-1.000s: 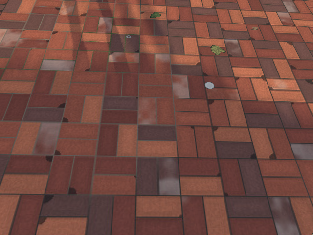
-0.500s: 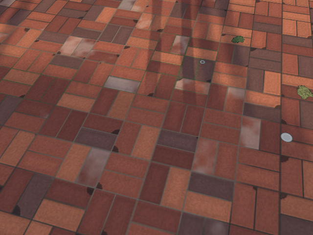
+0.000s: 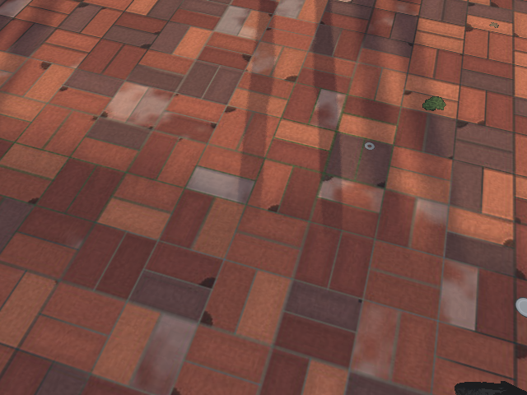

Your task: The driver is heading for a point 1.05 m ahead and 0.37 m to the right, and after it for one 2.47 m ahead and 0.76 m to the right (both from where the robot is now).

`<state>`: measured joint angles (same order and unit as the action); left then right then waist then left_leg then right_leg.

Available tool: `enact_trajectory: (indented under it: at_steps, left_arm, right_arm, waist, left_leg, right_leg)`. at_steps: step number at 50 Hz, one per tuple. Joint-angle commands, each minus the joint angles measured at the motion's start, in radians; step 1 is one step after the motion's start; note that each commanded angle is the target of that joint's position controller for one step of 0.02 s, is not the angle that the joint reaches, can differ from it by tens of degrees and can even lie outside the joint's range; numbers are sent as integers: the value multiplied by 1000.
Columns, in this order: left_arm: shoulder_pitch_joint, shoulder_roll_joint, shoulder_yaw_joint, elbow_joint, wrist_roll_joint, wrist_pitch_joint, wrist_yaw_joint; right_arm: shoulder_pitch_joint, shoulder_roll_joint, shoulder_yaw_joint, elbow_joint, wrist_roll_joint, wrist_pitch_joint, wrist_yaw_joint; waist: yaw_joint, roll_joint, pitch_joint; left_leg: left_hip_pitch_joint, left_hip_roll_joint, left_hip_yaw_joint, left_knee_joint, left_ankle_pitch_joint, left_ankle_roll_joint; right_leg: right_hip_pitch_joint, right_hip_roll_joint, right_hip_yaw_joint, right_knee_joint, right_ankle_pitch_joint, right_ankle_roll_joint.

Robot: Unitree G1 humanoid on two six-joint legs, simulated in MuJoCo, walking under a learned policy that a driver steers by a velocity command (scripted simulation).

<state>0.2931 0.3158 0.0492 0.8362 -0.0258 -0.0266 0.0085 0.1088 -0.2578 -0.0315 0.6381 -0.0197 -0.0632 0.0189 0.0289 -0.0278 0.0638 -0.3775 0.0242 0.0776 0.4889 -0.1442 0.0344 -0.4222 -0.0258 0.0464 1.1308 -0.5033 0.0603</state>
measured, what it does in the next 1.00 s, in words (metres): steps on the spot, turning right: right foot, then left foot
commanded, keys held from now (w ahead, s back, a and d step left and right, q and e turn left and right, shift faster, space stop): e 0.90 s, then no key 0.02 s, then w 0.08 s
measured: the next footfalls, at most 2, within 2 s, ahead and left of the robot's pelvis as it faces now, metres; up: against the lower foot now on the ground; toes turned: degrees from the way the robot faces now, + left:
right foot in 0.32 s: +0.12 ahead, -0.14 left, +0.00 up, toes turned -15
left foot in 0.78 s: +0.19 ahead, +0.07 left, +0.00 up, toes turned -32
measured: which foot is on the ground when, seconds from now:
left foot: down 0.00-0.32, up 0.34-0.76, down 0.78-1.00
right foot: up 0.00-0.30, down 0.32-0.78, up 0.80-1.00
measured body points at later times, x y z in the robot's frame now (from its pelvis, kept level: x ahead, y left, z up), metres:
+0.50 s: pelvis +0.07 -0.04 +0.01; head +0.11 -0.08 +0.45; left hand +0.30 +0.20 -0.07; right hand +0.15 -0.36 -0.11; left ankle +0.10 +0.11 -0.65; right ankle +0.08 -0.13 -0.74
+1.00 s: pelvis +0.10 +0.00 +0.01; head +0.14 -0.01 +0.46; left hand +0.38 +0.16 -0.10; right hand +0.05 -0.31 -0.08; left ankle +0.16 +0.09 -0.74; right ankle +0.00 -0.11 -0.66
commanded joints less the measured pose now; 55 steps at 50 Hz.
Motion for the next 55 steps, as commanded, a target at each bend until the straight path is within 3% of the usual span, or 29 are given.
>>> enact_trajectory:
  at_steps: [1, 4, 7, 12, 15, 16, 17, 18, 19, 20, 21, 22, 25, 29, 35, 38, 39, 40, 41, 42, 43, 44, 45, 46, 49, 52, 55]
  left_arm:
    - [84, 60, 29, -57, 3, 41, 18]
    - [23, 41, 29, -105, 14, 65, 19]
    - [-48, 40, 28, -146, 16, 71, -1]
    - [-144, 74, 46, -217, 15, 93, -29]
    - [-121, 81, 59, -226, 16, 95, -35]
    - [-82, 121, 75, -220, 20, 92, -24]
    - [-24, 246, 108, -226, 23, 87, -1]
    - [-24, 284, 107, -248, 47, 72, -2]
    - [-14, 230, 92, -243, 46, 49, -14]
    - [-46, 213, 85, -238, 39, 32, -14]
    - [-95, 189, 81, -240, 22, 27, -9]
    - [-141, 163, 71, -248, 9, 31, -2]
    - [-163, 158, 65, -262, 22, 41, 14]
    - [-147, 178, 74, -260, 15, 50, 26]
    - [-167, 179, 76, -269, 13, 64, 14]
    - [-200, 161, 69, -279, -3, 75, 19]
    - [-171, 122, 58, -282, 2, 75, 21]
    - [-135, 88, 52, -304, 1, 67, 19]
    - [-129, 170, 78, -290, 18, 57, 21]
    - [-105, 215, 99, -267, 10, 58, 18]
    - [-83, 202, 102, -243, 6, 68, 19]
    - [-74, 178, 99, -233, 9, 79, 22]
    - [-79, 150, 91, -234, 7, 85, 20]
    - [-101, 124, 82, -245, 3, 86, 17]
    - [-182, 80, 57, -284, 2, 74, 9]
    - [-196, 52, 35, -290, 11, 55, -6]
    - [-164, 63, 33, -265, 10, 34, -16]
  right_arm:
    - [15, -127, -46, -21, -9, -14, -7]
    - [-18, -151, -59, -1, -6, -13, -25]
    - [-20, -169, -67, 17, 2, 3, -42]
    - [1, -214, -85, 45, 27, 35, -36]
    - [3, -214, -89, 63, 51, 47, -33]
    - [65, -189, -85, 90, 45, 49, -30]
    - [81, -144, -72, 75, 5, 44, -26]
    - [19, -125, -58, 21, -14, 48, -34]
    - [-36, -169, -72, 27, 0, 55, -37]
    - [-45, -163, -73, 22, 22, 60, -40]
    - [-27, -156, -74, 40, 21, 63, -50]
    - [-25, -174, -81, 42, 11, 66, -59]
    - [11, -151, -79, 50, 15, 63, -58]
    - [-25, -120, -65, 39, 19, 61, -53]
    - [-16, -138, -70, 30, 29, 47, -30]
    - [68, -142, -80, 51, 27, 32, -19]
    - [97, -201, -94, 51, 12, 34, -24]
    - [66, -294, -113, 49, -8, 46, -30]
    - [46, -240, -101, 24, -30, 40, -29]
    - [-3, -188, -83, 5, -24, 37, -35]
    - [-49, -162, -76, -2, -9, 38, -40]
    - [-61, -146, -71, -6, 8, 39, -45]
    - [-52, -141, -66, -5, 13, 41, -50]
    - [-29, -143, -65, 1, 11, 46, -54]
    - [88, -168, -73, 28, 16, 55, -60]
    - [93, -204, -81, 34, 27, 47, -47]
    - [106, -225, -84, 53, 43, 38, -25]
  waist:
    - [10, 153, -165]
    - [12, 151, -134]
    - [-8, 139, -134]
    - [-38, 129, -108]
    - [-13, 116, -114]
    - [-8, 55, -132]
    - [-16, -189, -172]
    - [8, -305, -201]
    - [50, -137, -241]
    - [23, -107, -206]
    - [-3, -58, -183]
    - [-21, -61, -165]
    - [-46, -90, -198]
    - [-22, -97, -193]
    - [-9, -142, -163]
    - [-61, -127, -166]
    - [-49, -29, -184]
    - [10, 267, -136]
    - [-19, 266, -133]
    - [2, 189, -121]
    - [22, 159, -99]
    - [14, 156, -85]
    - [3, 159, -76]
    - [-14, 163, -72]
    - [-88, 199, -103]
    - [-96, 218, -93]
    - [-81, 203, -54]
  left_leg:
    - [180, 275, -158, -194, 569, 206]
    - [145, 284, -80, -242, 458, 210]
    - [154, 281, -17, -255, 343, 198]
    - [233, 329, -13, -193, 225, 179]
    - [247, 302, 28, -58, 203, 106]
    - [208, 249, 70, 52, 144, 43]
    - [4, 135, 158, 340, -96, -51]
    - [-250, -17, 59, 585, -563, -120]
    - [-276, -5, -89, 713, -556, -114]
    - [-295, 8, -116, 723, -472, -97]
    - [-299, 23, -129, 684, -396, -93]
    - [-291, 28, -138, 647, -337, -96]
    - [-201, -9, -133, 597, -249, -114]
    - [-145, -28, -150, 390, -216, -129]
    - [-13, -62, -159, 173, -227, -103]
    - [157, -51, -141, -112, -38, -63]
    - [271, 95, -252, -156, 19, -11]
    - [306, 294, -490, -190, 197, 132]
    - [243, 399, -582, -205, 262, 246]
    - [213, 359, -494, -194, 251, 235]
    - [204, 288, -392, -180, 213, 187]
    - [222, 249, -329, -173, 189, 161]
    - [231, 232, -285, -170, 216, 159]
    - [232, 209, -248, -174, 233, 165]
    - [346, 219, -274, -238, -117, 182]
    - [302, 235, -274, -283, -258, 178]
    - [205, 232, -243, -289, -245, 177]
  right_leg:
    - [-54, -49, 1, 7, 80, 28]
    - [-54, -67, -5, -123, 186, 27]
    - [-11, -71, -28, -252, 289, 7]
    - [-2, -58, -73, -389, 208, -34]
    - [107, -10, -121, -594, 299, -85]
    - [211, -3, -81, -683, 468, -120]
    - [399, -193, 184, -710, 913, -205]
    - [458, -371, 476, -741, 1009, -425]
    - [443, -344, 422, -759, 952, -441]
    - [410, -293, 334, -760, 881, -390]
    - [382, -243, 281, -761, 796, -336]
    - [351, -223, 262, -766, 762, -308]
    - [303, -179, 231, -768, 793, -304]
    - [295, -164, 272, -760, 664, -298]
    - [237, -147, 408, -746, 526, -285]
    - [190, -86, 421, -675, 483, -217]
    - [89, -25, 358, -566, 308, -160]
    - [-126, 151, 144, -383, -18, -92]
    - [-158, 116, 116, -125, -140, -42]
    - [-150, 88, 127, -5, -80, -27]
    - [-154, 78, 110, 46, -21, -10]
    - [-182, 73, 101, 85, 36, 9]
    - [-196, 68, 89, 104, 67, 24]
    - [-189, 68, 64, 76, 85, 33]
    - [-215, 40, 19, -108, 107, 36]
    - [-91, 18, -31, -311, 57, 5]
    - [83, 32, -88, -517, 93, -42]
Keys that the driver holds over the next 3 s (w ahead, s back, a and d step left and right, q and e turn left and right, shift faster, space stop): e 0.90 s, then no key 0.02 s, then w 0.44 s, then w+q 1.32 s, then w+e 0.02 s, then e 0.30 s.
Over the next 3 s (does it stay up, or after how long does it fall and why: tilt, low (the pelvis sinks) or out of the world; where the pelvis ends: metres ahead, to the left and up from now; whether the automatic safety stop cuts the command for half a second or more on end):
stays up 0.95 -0.29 0.01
